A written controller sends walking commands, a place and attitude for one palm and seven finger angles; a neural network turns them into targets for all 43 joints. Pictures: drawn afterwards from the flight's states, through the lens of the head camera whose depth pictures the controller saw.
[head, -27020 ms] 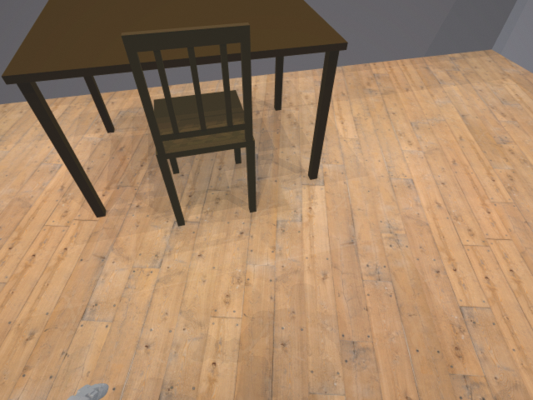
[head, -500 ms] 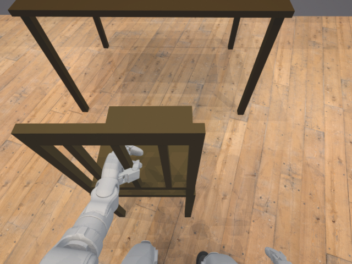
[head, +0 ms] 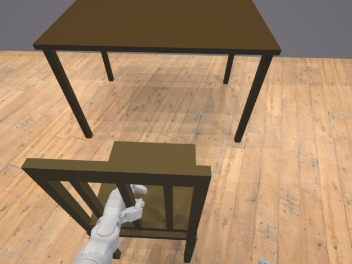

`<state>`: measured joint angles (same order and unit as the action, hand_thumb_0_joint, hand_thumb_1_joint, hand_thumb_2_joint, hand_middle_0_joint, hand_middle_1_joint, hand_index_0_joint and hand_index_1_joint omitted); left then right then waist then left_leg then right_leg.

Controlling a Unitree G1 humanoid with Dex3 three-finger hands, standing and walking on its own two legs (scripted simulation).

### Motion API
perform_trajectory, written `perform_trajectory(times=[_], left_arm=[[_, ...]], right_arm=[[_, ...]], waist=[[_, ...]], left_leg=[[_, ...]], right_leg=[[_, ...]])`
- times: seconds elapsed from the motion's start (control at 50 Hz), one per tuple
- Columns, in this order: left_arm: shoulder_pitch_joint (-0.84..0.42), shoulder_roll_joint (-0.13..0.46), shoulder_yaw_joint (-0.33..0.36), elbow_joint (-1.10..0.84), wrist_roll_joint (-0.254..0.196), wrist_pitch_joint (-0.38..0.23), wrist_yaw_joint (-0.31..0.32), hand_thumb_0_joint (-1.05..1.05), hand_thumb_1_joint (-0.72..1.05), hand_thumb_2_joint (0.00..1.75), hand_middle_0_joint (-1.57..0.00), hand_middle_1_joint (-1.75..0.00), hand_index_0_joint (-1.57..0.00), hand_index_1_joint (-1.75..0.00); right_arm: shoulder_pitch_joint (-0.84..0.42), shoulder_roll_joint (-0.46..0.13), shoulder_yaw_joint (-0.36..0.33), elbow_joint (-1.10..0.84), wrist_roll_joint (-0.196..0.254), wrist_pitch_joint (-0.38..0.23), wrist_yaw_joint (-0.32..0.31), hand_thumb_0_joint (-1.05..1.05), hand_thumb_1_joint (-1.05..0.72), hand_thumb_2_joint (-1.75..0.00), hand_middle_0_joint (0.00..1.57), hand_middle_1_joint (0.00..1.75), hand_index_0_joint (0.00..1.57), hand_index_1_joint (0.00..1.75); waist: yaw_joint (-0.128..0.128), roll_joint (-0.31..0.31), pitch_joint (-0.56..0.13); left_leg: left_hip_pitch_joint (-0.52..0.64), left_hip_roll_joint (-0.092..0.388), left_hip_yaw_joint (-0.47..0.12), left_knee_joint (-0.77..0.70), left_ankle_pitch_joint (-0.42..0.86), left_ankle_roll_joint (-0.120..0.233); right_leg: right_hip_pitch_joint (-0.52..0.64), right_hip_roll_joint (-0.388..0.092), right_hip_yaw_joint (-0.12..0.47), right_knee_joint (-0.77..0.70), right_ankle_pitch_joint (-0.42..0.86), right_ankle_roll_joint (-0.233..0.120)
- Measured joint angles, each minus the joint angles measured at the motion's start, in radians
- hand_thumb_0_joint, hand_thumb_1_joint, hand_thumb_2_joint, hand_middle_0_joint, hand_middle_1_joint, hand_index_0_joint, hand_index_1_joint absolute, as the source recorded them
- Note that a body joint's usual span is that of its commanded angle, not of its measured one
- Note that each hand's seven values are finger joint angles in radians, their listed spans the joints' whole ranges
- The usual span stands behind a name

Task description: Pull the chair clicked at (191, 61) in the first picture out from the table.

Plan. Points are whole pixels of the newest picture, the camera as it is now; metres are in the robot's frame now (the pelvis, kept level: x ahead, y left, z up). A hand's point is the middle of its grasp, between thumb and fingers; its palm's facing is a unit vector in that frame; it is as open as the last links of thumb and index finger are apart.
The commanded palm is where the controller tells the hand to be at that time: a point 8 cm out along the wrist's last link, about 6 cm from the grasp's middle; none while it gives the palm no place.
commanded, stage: stop walking, hand still on the chair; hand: left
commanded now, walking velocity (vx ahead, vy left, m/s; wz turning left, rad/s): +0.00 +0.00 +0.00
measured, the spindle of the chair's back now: (131, 206) +0.28 +0.14 -0.09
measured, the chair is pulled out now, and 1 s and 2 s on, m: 0.63 0.63 0.63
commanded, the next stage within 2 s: open the thumb and straighten the fingers in 0.40 s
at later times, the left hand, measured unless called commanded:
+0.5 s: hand (138, 209) +0.26 +0.11 -0.07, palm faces -0.03 -0.99 -0.12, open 5.1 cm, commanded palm +0.25 +0.17 -0.05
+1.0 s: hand (133, 202) +0.28 +0.13 -0.07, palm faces -0.02 -1.00 -0.09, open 14.2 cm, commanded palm +0.26 +0.19 -0.05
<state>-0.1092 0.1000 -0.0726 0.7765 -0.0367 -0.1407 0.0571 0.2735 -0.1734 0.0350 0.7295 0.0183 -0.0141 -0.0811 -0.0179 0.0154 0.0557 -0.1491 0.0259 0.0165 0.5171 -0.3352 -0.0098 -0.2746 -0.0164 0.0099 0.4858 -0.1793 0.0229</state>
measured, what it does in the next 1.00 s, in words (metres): stands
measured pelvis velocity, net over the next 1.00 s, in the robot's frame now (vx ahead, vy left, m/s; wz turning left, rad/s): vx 0.02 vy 0.00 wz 0.05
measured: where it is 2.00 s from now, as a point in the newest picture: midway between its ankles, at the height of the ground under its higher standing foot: outside the picture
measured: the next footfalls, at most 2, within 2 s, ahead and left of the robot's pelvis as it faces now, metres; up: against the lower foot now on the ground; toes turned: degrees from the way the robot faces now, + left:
none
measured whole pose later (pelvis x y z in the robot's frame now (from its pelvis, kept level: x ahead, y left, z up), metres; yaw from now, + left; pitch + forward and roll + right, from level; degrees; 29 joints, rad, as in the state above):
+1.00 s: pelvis +0.02 +0.00 -0.03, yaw +3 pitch +10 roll +0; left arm 0.05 0.16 -0.05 0.34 -0.10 0.06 0.00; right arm 0.26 -0.25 0.02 0.60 0.04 -0.09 -0.05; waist -0.06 0.04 -0.09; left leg -0.51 -0.01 -0.03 0.78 -0.46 -0.01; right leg -0.63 -0.06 -0.02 0.78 -0.33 0.02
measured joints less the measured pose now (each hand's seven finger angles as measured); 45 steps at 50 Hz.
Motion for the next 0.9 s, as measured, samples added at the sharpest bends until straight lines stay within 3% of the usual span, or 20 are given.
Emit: perform_trajectory(times=[0.18, 0.34, 0.52, 0.6, 0.68, 0.78, 0.9], left_arm=[[0.074, 0.006, -0.006, -0.091, 0.010, -0.021, -0.004, 0.05, 0.72, 0.84, -0.37, -1.27, -0.50, -1.45], [0.090, 0.019, -0.007, -0.131, 0.006, 0.004, 0.005, 0.05, 0.72, 0.84, -0.37, -1.28, -0.50, -1.45], [0.080, 0.017, 0.000, -0.124, 0.001, 0.032, 0.016, 0.05, 0.72, 0.83, -0.35, -1.28, -0.50, -1.45], [0.095, 0.030, 0.007, -0.162, -0.039, 0.041, -0.008, 0.04, 0.68, 0.81, -0.37, -1.32, -0.50, -1.45], [0.118, 0.050, 0.007, -0.250, -0.035, 0.047, -0.021, 0.03, 0.51, 0.73, -0.41, -1.36, -0.49, -1.45], [0.113, 0.053, 0.001, -0.304, -0.031, 0.092, -0.028, 0.02, 0.12, 0.53, -0.44, -1.38, -0.49, -1.43], [0.117, 0.061, 0.035, -0.358, -0.059, 0.170, -0.036, 0.00, -0.29, 0.33, -0.40, -1.21, -0.42, -1.23]], right_arm=[[-0.044, -0.031, -0.020, -0.010, -0.004, -0.015, -0.006, 0.01, -0.91, -0.90, 0.21, 0.30, 0.21, 0.30], [-0.088, -0.057, -0.036, -0.042, 0.001, -0.001, -0.015, 0.01, -0.91, -0.90, 0.21, 0.30, 0.20, 0.30], [-0.081, -0.045, -0.024, -0.064, 0.006, 0.023, -0.017, 0.01, -0.91, -0.90, 0.20, 0.30, 0.20, 0.30], [-0.058, -0.040, -0.011, -0.067, 0.033, 0.009, 0.018, 0.01, -0.91, -0.90, 0.21, 0.30, 0.20, 0.30], [-0.040, -0.048, -0.015, -0.083, 0.030, -0.021, 0.040, 0.01, -0.91, -0.90, 0.21, 0.30, 0.20, 0.30], [-0.033, -0.072, -0.020, -0.096, 0.025, -0.039, 0.053, 0.01, -0.91, -0.90, 0.21, 0.30, 0.20, 0.30], [-0.025, -0.076, -0.017, -0.112, 0.024, -0.053, 0.040, 0.01, -0.91, -0.90, 0.21, 0.30, 0.20, 0.30]], waist=[[-0.001, 0.005, 0.019], [-0.008, -0.012, 0.025], [-0.011, -0.022, 0.013], [-0.043, -0.039, -0.046], [-0.047, -0.035, -0.069], [-0.046, 0.000, -0.092], [-0.042, 0.016, -0.121]], left_leg=[[0.024, 0.001, 0.001, -0.042, 0.006, -0.006], [0.033, 0.002, -0.002, -0.051, 0.011, -0.009], [0.032, 0.004, -0.001, -0.056, 0.018, -0.008], [-0.077, -0.013, -0.023, 0.005, 0.004, -0.006], [-0.173, -0.019, -0.028, 0.082, -0.024, -0.004], [-0.268, -0.028, -0.030, 0.169, -0.061, 0.002], [-0.331, -0.033, -0.031, 0.227, -0.093, 0.002]], right_leg=[[0.012, 0.000, -0.001, -0.014, -0.009, -0.004], [0.019, 0.001, -0.004, -0.017, -0.008, -0.007], [0.023, 0.003, -0.003, -0.034, 0.005, -0.007], [-0.079, -0.017, -0.022, 0.034, -0.021, -0.004], [-0.170, -0.023, -0.024, 0.104, -0.047, -0.005], [-0.263, -0.033, -0.023, 0.184, -0.080, 0.001], [-0.331, -0.039, -0.021, 0.254, -0.118, 0.003]])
